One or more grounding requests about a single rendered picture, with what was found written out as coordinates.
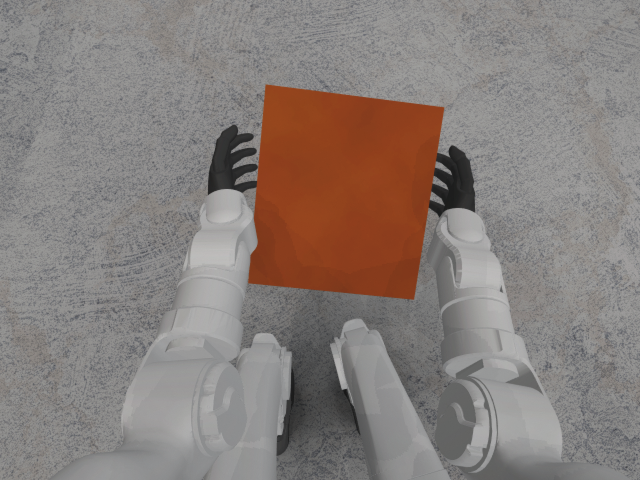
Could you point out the right robot forearm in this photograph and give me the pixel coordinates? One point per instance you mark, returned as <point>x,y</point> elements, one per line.
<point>479,338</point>

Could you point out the carton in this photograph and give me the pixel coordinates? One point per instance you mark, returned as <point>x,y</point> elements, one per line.
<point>343,191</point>

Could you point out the left robot hand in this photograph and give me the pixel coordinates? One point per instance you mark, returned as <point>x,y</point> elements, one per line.
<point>221,174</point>

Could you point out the robot right upper arm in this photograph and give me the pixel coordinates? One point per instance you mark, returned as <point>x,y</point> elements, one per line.
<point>494,430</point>

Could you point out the right robot hand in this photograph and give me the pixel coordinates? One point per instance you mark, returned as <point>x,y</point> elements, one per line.
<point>460,193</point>

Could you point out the right robot thigh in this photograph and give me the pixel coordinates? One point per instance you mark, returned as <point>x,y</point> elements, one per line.
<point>395,443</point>

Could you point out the left robot forearm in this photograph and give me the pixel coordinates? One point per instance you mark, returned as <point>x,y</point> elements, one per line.
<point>204,321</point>

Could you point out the left robot foot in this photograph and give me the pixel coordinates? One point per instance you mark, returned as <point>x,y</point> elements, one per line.
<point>283,440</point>

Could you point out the robot left upper arm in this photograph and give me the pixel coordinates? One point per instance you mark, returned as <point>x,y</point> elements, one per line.
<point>178,417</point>

